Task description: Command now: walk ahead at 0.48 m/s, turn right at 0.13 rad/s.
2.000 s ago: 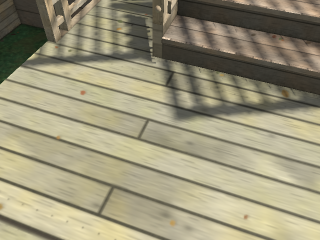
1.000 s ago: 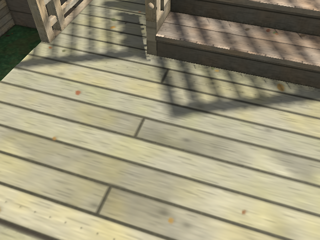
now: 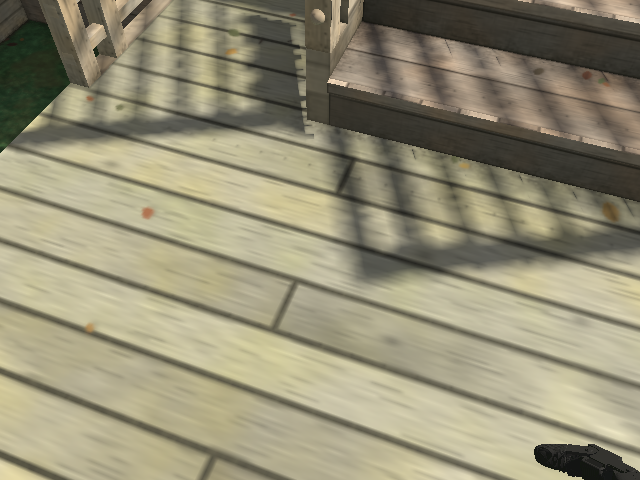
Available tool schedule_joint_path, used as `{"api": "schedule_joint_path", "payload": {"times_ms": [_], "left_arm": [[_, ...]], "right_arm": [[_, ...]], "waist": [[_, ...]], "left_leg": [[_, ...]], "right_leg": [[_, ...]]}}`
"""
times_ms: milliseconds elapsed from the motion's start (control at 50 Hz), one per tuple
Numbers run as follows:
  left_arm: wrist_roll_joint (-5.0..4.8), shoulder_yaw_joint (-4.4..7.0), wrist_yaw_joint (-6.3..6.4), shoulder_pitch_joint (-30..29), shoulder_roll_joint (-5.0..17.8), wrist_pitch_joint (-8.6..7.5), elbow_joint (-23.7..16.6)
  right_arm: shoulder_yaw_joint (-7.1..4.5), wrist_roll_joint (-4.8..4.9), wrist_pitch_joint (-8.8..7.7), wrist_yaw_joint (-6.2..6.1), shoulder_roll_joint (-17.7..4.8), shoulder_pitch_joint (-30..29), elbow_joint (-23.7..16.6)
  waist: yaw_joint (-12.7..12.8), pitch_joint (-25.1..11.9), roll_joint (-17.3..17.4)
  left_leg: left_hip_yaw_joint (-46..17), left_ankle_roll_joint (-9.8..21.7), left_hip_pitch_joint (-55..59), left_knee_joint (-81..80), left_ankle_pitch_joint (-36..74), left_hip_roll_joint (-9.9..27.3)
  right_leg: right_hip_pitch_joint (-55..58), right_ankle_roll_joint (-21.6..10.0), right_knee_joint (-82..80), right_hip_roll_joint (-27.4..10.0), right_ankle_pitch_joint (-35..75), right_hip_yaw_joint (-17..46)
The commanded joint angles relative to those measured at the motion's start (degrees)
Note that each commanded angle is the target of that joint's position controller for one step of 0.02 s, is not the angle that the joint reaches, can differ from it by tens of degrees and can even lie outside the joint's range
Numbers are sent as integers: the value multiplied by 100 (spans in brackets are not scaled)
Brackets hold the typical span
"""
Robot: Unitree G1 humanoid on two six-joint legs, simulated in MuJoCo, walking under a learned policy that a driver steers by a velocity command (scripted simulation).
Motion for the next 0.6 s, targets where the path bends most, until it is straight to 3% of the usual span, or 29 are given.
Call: {"api": "schedule_joint_path", "payload": {"times_ms": [20, 40, 60, 100, 140, 180, 240, 300, 380, 420, 460, 480, 500, 520, 540, 560, 580, 600], "left_arm": [[-317, 105, -64, -203, 618, -349, -625], [-312, 129, -6, -543, 696, -363, -709], [-230, 191, 52, -659, 654, -309, -701], [-196, 230, 64, -339, 394, -103, -613], [-187, 255, 73, -435, 292, 38, -691], [-134, 300, 79, -875, 383, 87, -908], [-106, 324, -2, -1428, 408, 23, -1134], [-73, 256, -135, -2106, 306, -30, -1379], [-76, 171, -310, -2888, 216, -32, -1812], [-97, 180, -402, -3036, 267, -26, -2019], [-114, 275, -465, -2788, 476, -5, -2122], [-126, 375, -478, -2310, 666, 12, -2068], [-142, 540, -451, -1479, 965, 18, -1899], [-130, 764, -328, -515, 1453, 66, -1687], [-133, 862, -264, -479, 2076, 59, -1679], [-36, 732, -256, -201, 1678, 3, -1797], [22, 636, -244, -426, 1316, -52, -1770], [-22, 573, -240, -879, 1102, -92, -1859]], "right_arm": [[-261, -36, 8, -54, -894, 1985, 407], [-201, -53, -40, -50, -718, 1441, 299], [-159, -104, -88, -20, -537, 1165, 304], [-121, -184, -129, -6, -330, 1075, 439], [-143, -168, -167, -44, -421, 1205, 573], [-182, -190, -183, -116, -596, 1317, 647], [-196, -221, -145, -236, -707, 1505, 684], [-199, -184, -98, -319, -838, 1700, 674], [-232, -103, 65, -356, -963, 2272, 803], [-263, -69, 173, -359, -1043, 2323, 790], [-312, -66, 260, -390, -1209, 2146, 670], [-334, -73, 311, -415, -1284, 2045, 606], [-334, -54, 349, -432, -1312, 1910, 532], [-291, -85, 313, -436, -1240, 1904, 407], [8, -267, 130, -293, -232, 2529, 121], [-49, -16, -172, -194, -674, 1981, -37], [-136, 188, -317, -150, -952, 1334, -233], [-113, 143, -369, -173, -910, 1214, -271]], "waist": [[-931, -1138, 950], [-710, -734, 348], [-513, -463, 184], [-197, -348, 478], [-120, -91, 493], [-143, 92, 391], [-254, 160, 263], [-476, 232, 188], [-778, 410, 91], [-737, 387, 176], [-462, 45, 465], [-161, -277, 608], [314, -727, 592], [737, -1266, 162], [35, -1809, -1376], [376, -2579, -873], [466, -1753, -628], [193, -1227, -116]], "left_leg": [[-3878, 1136, 4210, -2052, -1638, 2221], [-3006, 956, 3246, -2172, -821, 2051], [-2320, 802, 2511, -2325, -248, 1828], [-1474, 640, 1833, -2621, -11, 1497], [-1004, 679, 1533, -2864, 211, 1459], [-728, 727, 1596, -3004, 380, 1497], [-283, 642, 1967, -3015, 770, 1440], [204, 503, 2195, -3026, 1016, 1367], [468, 456, 3207, -2674, 1433, 1622], [595, 385, 3609, -2300, 2161, 1752], [792, 246, 3734, -1554, 4163, 1775], [876, 176, 3678, -797, 5056, 1743], [976, 28, 3299, 328, 5188, 1590], [976, -229, 2015, 1993, 3782, 1348], [557, -586, -695, 4162, -1975, 145], [-834, -491, -1445, 4904, -2570, -131], [-994, -299, -1968, 4770, -2025, 222], [-974, -222, -1781, 4231, -1502, 497]], "right_leg": [[-4108, -277, 3502, 5, 153, 573], [-3809, -312, 3242, -344, 735, 462], [-3494, -306, 2908, -533, 1051, 408], [-2881, -331, 2500, -738, 1275, 459], [-3017, -318, 2280, -781, 1390, 424], [-3540, -250, 1941, -807, 1863, 511], [-4016, -172, 1014, -714, 2777, 527], [-3901, -156, -9, -630, 3428, 46], [-4300, -255, -711, -543, 3159, -314], [-4271, -378, -893, -417, 2630, -526], [-3534, -585, -917, -48, 2071, -886], [-2858, -723, -885, 199, 1823, -1027], [-1663, -926, -1214, 441, 2054, -1041], [113, -1236, -1486, 59, 2088, -141], [2232, -2327, -1813, -1541, 1568, 3102], [2711, -2624, -2794, -1968, 1102, 4704], [2272, -2216, -2879, -1738, 1514, 3777], [1361, -1980, -2871, -1477, 2077, 2958]]}}
Keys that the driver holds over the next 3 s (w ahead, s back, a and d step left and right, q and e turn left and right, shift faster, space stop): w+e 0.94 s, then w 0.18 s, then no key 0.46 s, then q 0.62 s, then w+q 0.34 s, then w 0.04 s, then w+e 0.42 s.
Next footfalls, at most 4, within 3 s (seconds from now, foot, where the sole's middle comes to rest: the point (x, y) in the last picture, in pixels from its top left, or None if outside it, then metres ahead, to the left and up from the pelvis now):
0.52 right None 0.44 -0.17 -0.75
1.00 left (392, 333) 0.78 -0.10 -0.75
1.44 right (525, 333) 0.80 -0.40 -0.75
1.74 left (419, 293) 0.89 -0.16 -0.75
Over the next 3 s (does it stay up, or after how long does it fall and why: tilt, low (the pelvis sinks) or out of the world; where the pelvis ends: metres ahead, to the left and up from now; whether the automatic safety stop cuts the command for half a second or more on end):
stays up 1.02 -0.23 0.01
